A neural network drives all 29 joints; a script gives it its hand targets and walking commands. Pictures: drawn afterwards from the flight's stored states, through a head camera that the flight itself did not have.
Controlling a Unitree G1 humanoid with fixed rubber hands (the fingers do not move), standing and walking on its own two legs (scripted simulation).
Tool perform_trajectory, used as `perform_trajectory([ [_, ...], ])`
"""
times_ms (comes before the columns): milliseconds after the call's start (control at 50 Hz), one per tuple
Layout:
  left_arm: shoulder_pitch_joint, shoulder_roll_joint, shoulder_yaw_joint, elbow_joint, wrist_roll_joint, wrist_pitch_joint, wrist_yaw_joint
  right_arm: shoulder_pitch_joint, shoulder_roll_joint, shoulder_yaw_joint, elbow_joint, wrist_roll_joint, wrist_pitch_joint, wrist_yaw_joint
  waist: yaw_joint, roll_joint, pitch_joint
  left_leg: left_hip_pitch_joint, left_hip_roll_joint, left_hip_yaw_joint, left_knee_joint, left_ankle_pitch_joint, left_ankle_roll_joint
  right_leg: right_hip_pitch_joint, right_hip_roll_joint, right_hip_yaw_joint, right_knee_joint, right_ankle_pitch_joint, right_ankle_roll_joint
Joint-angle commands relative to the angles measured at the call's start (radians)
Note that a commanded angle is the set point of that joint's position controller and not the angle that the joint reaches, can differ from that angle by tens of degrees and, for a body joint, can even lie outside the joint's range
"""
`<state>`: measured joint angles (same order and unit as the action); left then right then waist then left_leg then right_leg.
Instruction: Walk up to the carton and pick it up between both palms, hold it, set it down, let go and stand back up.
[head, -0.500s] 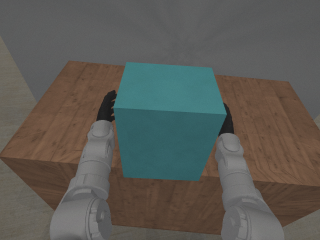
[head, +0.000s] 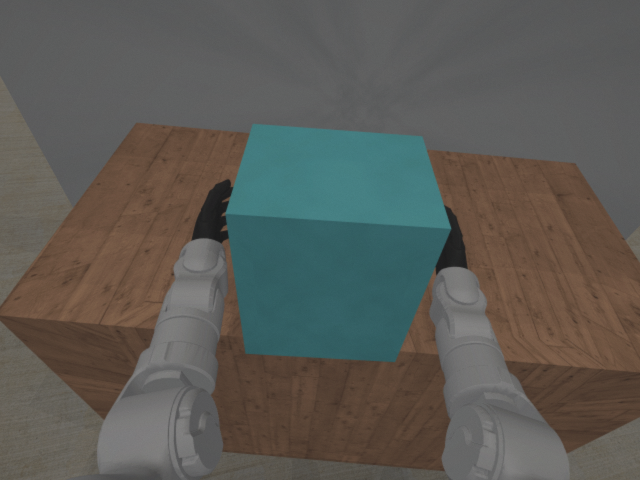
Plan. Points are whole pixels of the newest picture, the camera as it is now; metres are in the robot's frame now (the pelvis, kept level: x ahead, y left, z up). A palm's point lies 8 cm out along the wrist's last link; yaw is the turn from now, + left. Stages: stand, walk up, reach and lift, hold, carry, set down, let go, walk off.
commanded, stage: set down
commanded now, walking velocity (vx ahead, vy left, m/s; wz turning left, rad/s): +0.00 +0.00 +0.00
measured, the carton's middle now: (328, 251) +0.42 +0.00 +0.06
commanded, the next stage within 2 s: none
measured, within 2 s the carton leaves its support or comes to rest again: rests again in 0.34 s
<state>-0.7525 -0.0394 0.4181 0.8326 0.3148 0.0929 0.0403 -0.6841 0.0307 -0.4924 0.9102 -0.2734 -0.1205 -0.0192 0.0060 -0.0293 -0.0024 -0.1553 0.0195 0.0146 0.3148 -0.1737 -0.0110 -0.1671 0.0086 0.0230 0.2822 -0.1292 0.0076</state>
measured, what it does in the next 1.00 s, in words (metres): stands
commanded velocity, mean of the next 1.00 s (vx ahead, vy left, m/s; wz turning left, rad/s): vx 0.00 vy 0.00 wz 0.00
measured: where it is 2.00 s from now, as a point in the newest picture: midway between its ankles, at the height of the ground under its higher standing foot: outside the picture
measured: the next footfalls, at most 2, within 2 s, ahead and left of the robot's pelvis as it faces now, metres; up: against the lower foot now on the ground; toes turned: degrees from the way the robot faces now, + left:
none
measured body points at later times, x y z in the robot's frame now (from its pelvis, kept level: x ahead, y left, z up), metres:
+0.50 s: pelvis -0.01 +0.00 -0.01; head +0.01 +0.01 +0.44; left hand +0.43 +0.16 +0.09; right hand +0.43 -0.17 +0.09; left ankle -0.01 +0.12 -0.75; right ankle +0.01 -0.12 -0.75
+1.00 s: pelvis -0.03 -0.01 -0.02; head +0.00 +0.01 +0.43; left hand +0.41 +0.17 +0.08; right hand +0.40 -0.18 +0.07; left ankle -0.01 +0.12 -0.75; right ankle +0.01 -0.12 -0.75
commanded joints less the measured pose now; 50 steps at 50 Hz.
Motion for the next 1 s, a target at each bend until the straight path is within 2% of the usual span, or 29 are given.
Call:
perform_trajectory([
  [0,-0.592,-0.132,-0.174,-0.057,-0.052,-0.064,-0.004,-0.621,0.096,0.176,-0.094,0.036,-0.012,0.064,-0.013,0.024,-0.489,0.054,-0.013,0.096,-0.001,0.177,-0.021,0.119,0.009,-0.079,0.027,0.198,0.018],
  [80,-0.656,-0.105,-0.199,-0.027,-0.101,-0.097,0.027,-0.673,0.094,0.194,-0.088,0.076,0.007,0.056,-0.005,0.038,-0.589,0.032,-0.013,0.088,0.025,0.177,-0.019,0.087,0.005,-0.066,0.050,0.193,0.012],
  [180,-0.654,-0.028,-0.190,-0.010,-0.134,-0.121,0.053,-0.671,0.021,0.227,-0.076,0.127,0.018,0.043,0.011,0.042,-0.708,0.039,-0.011,0.086,0.068,0.287,-0.034,0.103,0.014,-0.059,0.085,0.302,0.012],
  [220,-0.634,0.060,-0.195,-0.027,-0.163,-0.123,0.077,-0.659,-0.093,0.255,-0.076,0.180,0.018,0.022,0.015,0.046,-0.751,0.045,-0.009,0.085,0.089,0.345,-0.045,0.109,0.021,-0.055,0.098,0.355,0.012],
  [260,-0.619,0.156,-0.219,-0.041,-0.216,-0.112,0.111,-0.661,-0.231,0.305,-0.067,0.268,0.028,-0.010,0.022,0.047,-0.780,0.034,-0.006,0.079,0.115,0.392,-0.055,0.096,0.033,-0.045,0.108,0.389,0.011],
  [340,-0.617,0.209,-0.262,0.010,-0.320,-0.083,0.138,-0.714,-0.288,0.420,-0.047,0.412,0.070,-0.043,0.042,-0.003,-0.751,-0.048,-0.009,0.056,0.138,0.346,-0.033,0.049,0.042,-0.027,0.117,0.339,0.011],
  [420,-0.620,0.273,-0.270,0.029,-0.382,-0.078,0.148,-0.721,-0.359,0.426,-0.032,0.480,0.090,-0.059,0.034,-0.013,-0.791,-0.068,-0.011,0.042,0.156,0.338,-0.027,0.005,0.046,-0.020,0.126,0.335,0.013],
  [520,-0.634,0.275,-0.309,0.022,-0.412,-0.066,0.137,-0.692,-0.393,0.402,0.029,0.499,0.104,-0.057,0.001,0.043,-0.801,0.025,-0.003,0.020,0.198,0.402,-0.046,-0.104,0.055,-0.034,0.112,0.290,-0.001],
  [580,-0.652,0.250,-0.333,0.007,-0.422,-0.074,0.128,-0.692,-0.371,0.383,0.036,0.485,0.102,-0.048,-0.015,0.069,-0.806,0.047,-0.002,0.007,0.215,0.396,-0.049,-0.162,0.054,-0.045,0.107,0.232,-0.008],
  [660,-0.644,0.226,-0.345,0.027,-0.422,-0.104,0.119,-0.683,-0.328,0.367,0.025,0.452,0.090,-0.035,-0.020,0.074,-0.794,-0.004,-0.009,0.002,0.208,0.306,-0.036,-0.172,0.041,-0.047,0.121,0.167,-0.007],
  [740,-0.600,0.263,-0.311,0.030,-0.391,-0.111,0.116,-0.640,-0.336,0.352,0.002,0.435,0.074,-0.040,-0.018,0.073,-0.805,-0.050,-0.019,0.002,0.202,0.297,-0.026,-0.117,0.039,-0.037,0.150,0.210,0.002],
  [840,-0.580,0.318,-0.254,-0.052,-0.356,-0.079,0.105,-0.610,-0.362,0.337,-0.102,0.432,0.066,-0.064,-0.020,0.058,-0.820,-0.084,-0.034,0.009,0.202,0.324,-0.021,-0.033,0.044,-0.026,0.178,0.301,0.018],
  [980,-0.613,0.306,-0.310,-0.156,-0.428,0.005,0.102,-0.647,-0.362,0.334,-0.280,0.442,0.129,-0.054,-0.035,0.044,-0.787,-0.107,-0.028,-0.003,0.177,0.206,-0.003,-0.068,0.040,-0.037,0.163,0.152,0.013],
])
